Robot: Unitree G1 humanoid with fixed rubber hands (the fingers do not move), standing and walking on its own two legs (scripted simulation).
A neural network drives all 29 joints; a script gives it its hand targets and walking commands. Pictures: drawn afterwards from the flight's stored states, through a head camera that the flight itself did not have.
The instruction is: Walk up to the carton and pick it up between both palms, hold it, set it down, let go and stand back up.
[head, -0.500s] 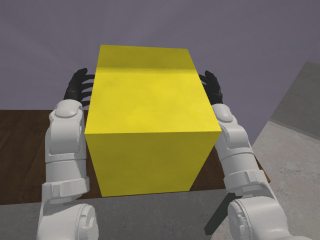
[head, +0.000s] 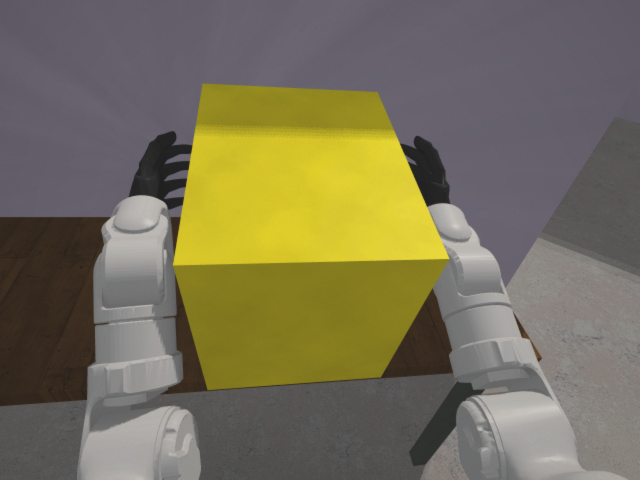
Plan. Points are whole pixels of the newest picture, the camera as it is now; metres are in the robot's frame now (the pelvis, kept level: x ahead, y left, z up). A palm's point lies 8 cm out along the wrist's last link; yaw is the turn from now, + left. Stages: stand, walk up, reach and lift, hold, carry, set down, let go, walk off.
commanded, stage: hold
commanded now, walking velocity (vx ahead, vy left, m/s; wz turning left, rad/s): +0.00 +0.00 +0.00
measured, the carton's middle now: (295, 236) +0.37 +0.01 +0.15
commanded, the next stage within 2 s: set down in 1.84 s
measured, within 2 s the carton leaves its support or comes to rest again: neither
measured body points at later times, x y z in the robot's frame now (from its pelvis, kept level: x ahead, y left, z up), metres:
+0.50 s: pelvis +0.00 +0.00 +0.00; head -0.05 +0.02 +0.45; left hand +0.37 +0.16 +0.21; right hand +0.37 -0.16 +0.20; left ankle +0.04 +0.10 -0.75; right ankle +0.00 -0.10 -0.75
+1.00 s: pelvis +0.00 +0.00 +0.00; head -0.05 +0.04 +0.45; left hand +0.38 +0.17 +0.20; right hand +0.38 -0.15 +0.20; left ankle +0.04 +0.10 -0.75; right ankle +0.00 -0.10 -0.75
